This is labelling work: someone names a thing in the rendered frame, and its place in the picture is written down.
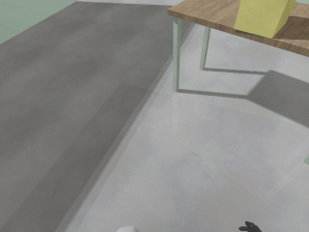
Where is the right robot hand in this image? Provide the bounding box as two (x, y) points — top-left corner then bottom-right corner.
(239, 221), (262, 232)

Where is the carton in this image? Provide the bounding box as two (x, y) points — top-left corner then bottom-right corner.
(234, 0), (296, 39)

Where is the table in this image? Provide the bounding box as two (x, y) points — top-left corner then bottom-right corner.
(167, 0), (309, 165)

